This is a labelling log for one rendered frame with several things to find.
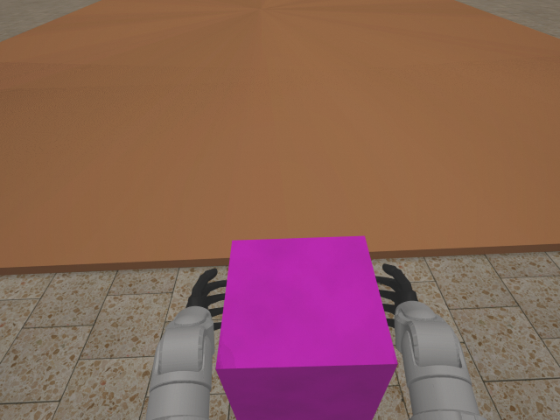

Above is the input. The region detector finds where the carton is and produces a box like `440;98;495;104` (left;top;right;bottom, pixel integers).
216;236;398;420

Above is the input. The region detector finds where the left robot forearm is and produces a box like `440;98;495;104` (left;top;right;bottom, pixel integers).
145;306;215;420

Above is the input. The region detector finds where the robot left hand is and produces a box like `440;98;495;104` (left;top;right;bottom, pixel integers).
186;269;227;330

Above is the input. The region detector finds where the robot right hand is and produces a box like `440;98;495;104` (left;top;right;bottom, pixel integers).
375;263;418;328

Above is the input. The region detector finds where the right robot forearm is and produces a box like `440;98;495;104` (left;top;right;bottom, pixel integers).
395;301;487;420

